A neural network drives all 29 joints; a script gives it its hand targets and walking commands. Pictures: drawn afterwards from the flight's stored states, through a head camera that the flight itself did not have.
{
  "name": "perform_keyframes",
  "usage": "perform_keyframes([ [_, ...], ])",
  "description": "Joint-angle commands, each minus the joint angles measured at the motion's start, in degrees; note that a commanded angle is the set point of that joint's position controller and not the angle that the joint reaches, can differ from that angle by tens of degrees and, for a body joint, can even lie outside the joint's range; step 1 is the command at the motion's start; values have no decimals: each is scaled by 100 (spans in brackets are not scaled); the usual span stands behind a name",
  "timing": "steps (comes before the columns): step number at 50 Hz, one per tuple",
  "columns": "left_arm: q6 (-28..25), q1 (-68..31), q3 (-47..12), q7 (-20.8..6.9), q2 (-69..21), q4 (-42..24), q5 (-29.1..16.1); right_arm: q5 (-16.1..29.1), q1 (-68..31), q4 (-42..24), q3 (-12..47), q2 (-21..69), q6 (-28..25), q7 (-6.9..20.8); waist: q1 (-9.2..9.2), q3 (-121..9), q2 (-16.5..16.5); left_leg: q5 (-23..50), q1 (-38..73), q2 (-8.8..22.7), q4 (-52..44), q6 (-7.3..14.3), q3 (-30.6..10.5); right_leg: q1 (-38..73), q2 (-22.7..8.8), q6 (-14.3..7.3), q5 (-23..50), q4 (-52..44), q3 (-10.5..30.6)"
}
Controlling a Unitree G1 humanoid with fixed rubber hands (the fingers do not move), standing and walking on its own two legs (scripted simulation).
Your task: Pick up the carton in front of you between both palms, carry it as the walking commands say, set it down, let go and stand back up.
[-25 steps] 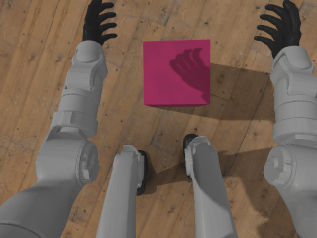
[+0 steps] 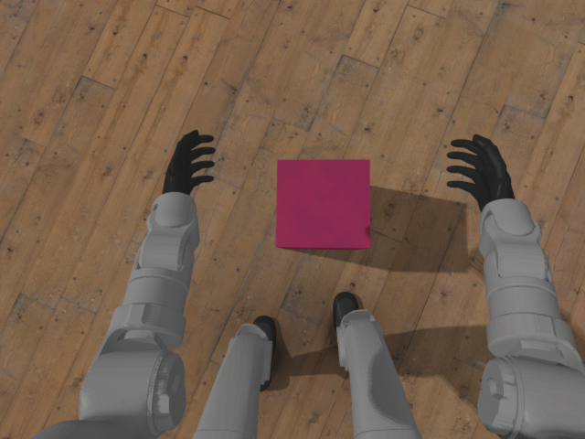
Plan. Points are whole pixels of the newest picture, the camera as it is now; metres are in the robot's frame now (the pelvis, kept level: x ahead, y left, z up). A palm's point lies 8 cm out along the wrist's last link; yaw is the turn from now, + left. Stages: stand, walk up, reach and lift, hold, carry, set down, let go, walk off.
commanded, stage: let go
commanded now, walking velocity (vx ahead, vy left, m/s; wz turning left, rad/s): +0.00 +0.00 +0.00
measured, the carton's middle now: (321, 210) +0.44 -0.05 -0.56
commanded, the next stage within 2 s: stand in 1.04 s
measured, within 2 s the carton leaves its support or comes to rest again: neither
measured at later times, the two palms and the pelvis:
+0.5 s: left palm (54, 315) +0.28 +0.24 +0.00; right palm (525, 333) +0.24 -0.22 +0.00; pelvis +0.07 +0.02 +0.09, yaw -2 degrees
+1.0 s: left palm (26, 361) +0.24 +0.25 +0.03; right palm (535, 348) +0.23 -0.22 +0.02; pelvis +0.08 +0.02 +0.09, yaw -1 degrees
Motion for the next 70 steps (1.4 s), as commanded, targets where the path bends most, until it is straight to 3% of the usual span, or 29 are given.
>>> perform_keyframes([
  [1, -215, 32, -85, -26, 464, -890, -48, 57, -46, -876, -3, -729, -166, 13, -227, -4868, -515, 1178, 1166, -251, -963, -58, 563, 5700, 80, 79, 2780, -373, -199],
  [5, -440, 917, -292, -239, 502, -1215, -212, 263, 1222, -1075, 315, -445, -333, -30, -219, -4454, -587, 1272, 1205, -253, -1267, -26, 571, 6643, -3, 67, 3593, -659, 9],
  [6, -475, 1104, -256, -259, 675, -1024, -177, 303, 1295, -1238, 302, -422, -407, -40, -251, -4359, -682, 1254, 1541, -190, -1431, 23, 483, 6669, 40, 90, 3347, -716, -60],
  [7, -530, 1351, -231, -278, 632, -900, -145, 427, 1470, -1138, 515, -337, -443, -11, 33, -3845, -362, 1310, 1622, -189, -1515, 10, 552, 6412, 11, 87, 3137, -914, -31],
  [8, -555, 1567, -298, -320, 597, -885, -239, 516, 1895, -1053, 556, -243, -480, -23, -139, -3591, -491, 1230, 1618, -195, -1617, 26, 492, 6547, -3, 74, 3207, -1027, -7],
  [9, -591, 1961, -202, -342, 728, -579, -183, 410, 2018, -1077, 508, -244, -499, -46, -33, -3593, -649, 1306, 1765, -150, -1735, 41, 486, 6668, -14, 126, 3218, -1120, -21],
  [10, -662, 2245, -262, -369, 658, -752, -154, 434, 2342, -1292, 445, -448, -583, -68, -101, -3572, -378, 1526, 2048, -160, -1766, 1, 449, 6766, -22, 105, 3392, -1166, 12],
  [11, -734, 2313, -404, -412, 692, -870, -308, 511, 2620, -1268, 707, -277, -629, -82, -170, -3526, -547, 1475, 2270, -111, -1881, 16, 397, 6994, -10, 99, 3436, -1209, 42],
  [12, -798, 2509, -333, -433, 703, -813, -295, 584, 2687, -1227, 794, -183, -648, -73, 103, -3231, -511, 1535, 2337, -138, -1994, 48, 426, 6988, -41, 135, 3483, -1305, 13],
  [13, -821, 2763, -521, -473, 597, -840, -337, 561, 3091, -1317, 759, -141, -697, -99, -156, -3108, -470, 1574, 2612, -128, -2079, 26, 381, 7119, -4, 117, 3414, -1406, -17],
  [17, -943, 3553, -510, -517, 687, -851, -316, 646, 3714, -1688, 965, -198, -822, -126, 123, -2587, -264, 2189, 3560, -76, -2500, 28, 271, 7175, 80, 114, 3223, -1841, -86],
  [18, -966, 3714, -658, -536, 726, -938, -435, 663, 4112, -1604, 953, -151, -841, -155, -18, -2507, -344, 2369, 3698, -9, -2620, 30, 221, 7270, 104, 89, 3338, -1923, -106],
  [23, -1035, 4452, -761, -664, 847, -1352, -519, 658, 4980, -1827, 1201, -160, -862, -183, 122, -1564, 23, 2555, 4963, 63, -3199, -25, 188, 7559, 211, 92, 2646, -2591, -222],
  [25, -993, 4729, -811, -694, 913, -1277, -518, 638, 5036, -1973, 1109, -169, -834, -209, 7, -1183, 17, 2626, 5265, 118, -3413, -14, 143, 7583, 261, 87, 2464, -2795, -270],
  [26, -986, 4631, -746, -729, 955, -1536, -589, 623, 5181, -1849, 1158, -259, -793, -194, 193, -852, 11, 2359, 5219, 131, -3535, -17, 148, 7613, 251, 96, 2141, -2936, -277],
  [27, -951, 4765, -827, -751, 1026, -1471, -579, 613, 5172, -2015, 1171, -210, -782, -220, 78, -678, 112, 2282, 5431, 152, -3561, -15, 152, 7737, 255, 75, 2084, -2942, -319],
  [28, -898, 4876, -872, -785, 927, -1478, -643, 547, 5131, -2023, 1152, -232, -720, -221, 214, -616, -102, 2271, 5432, 156, -3656, -3, 121, 7835, 262, 80, 2063, -3039, -310],
  [29, -859, 4803, -980, -823, 929, -1646, -641, 607, 5160, -1955, 1204, -232, -641, -210, 106, -520, 177, 2136, 5585, 194, -3714, -23, 150, 7831, 285, 95, 1802, -3022, -356],
  [30, -763, 5070, -907, -827, 1031, -1407, -651, 521, 5184, -2027, 1170, -199, -592, -223, 222, -172, -168, 1926, 5360, 152, -3740, 23, 173, 7937, 257, 110, 1687, -3113, -342],
  [34, -528, 4993, -1000, -879, 1073, -1625, -619, 568, 5190, -2044, 1249, -163, -357, -183, 259, 240, 243, 1940, 5702, 211, -3841, -1, 185, 7938, 318, 68, 1213, -3200, -424],
  [36, -396, 5065, -978, -913, 1106, -1455, -602, 412, 5102, -1994, 1083, -219, -226, -213, 272, 598, -72, 1456, 5391, 179, -3914, 59, 231, 8121, 267, 84, 1126, -3237, -439],
  [46, -157, 5044, -886, -946, 1213, -1576, -542, 451, 5156, -2141, 1156, -246, 41, -232, 275, 409, 62, 2117, 5872, 138, -3710, 48, 232, 8300, 294, 88, 1625, -3075, -372],
  [49, -346, 5307, -875, -829, 1245, -1369, -596, 459, 5043, -2386, 1185, -181, 304, -344, 177, -98, -327, 2624, 6289, 148, -3436, 109, 215, 8024, 431, 192, 1879, -2875, -395],
  [51, -448, 5180, -960, -764, 1212, -1571, -594, 551, 5435, -2156, 1337, -147, 360, -458, 23, 23, -45, 2754, 6174, 91, -3261, 54, 258, 7861, 389, 198, 1954, -2826, -286],
  [52, -504, 5063, -731, -539, 1826, -716, -400, 404, 4996, -1408, 1112, -966, 36, -646, 330, 280, -63, 2423, 5797, 365, -2955, 13, 102, 7326, -268, 177, 1981, -2878, -121],
  [56, -639, 5040, -787, -403, 1796, -280, -346, 385, 5089, -1032, 1163, -716, -388, -691, 230, -57, -212, 1694, 6051, 465, -2889, 129, -137, 7160, -339, -96, 1436, -2818, 116],
  [59, -705, 4745, -747, -446, 1819, -164, -389, 357, 4956, -739, 1127, -878, -481, -669, 270, 187, 4, 1768, 5988, 493, -2909, 141, -152, 6912, -292, -74, 1113, -2850, 135],
  [65, -757, 4818, -770, -423, 1979, 253, -401, 366, 4866, -429, 1149, -1070, -567, -697, 333, 96, -217, 1881, 6147, 575, -3022, 193, -317, 6994, -323, -121, 1215, -2839, 188],
  [70, -781, 4656, -813, -401, 2053, 430, -408, 379, 5025, -174, 1219, -1109, -614, -741, 197, 223, -133, 1779, 6270, 578, -3184, 224, -336, 6934, -373, -115, 1166, -3008, 273],
])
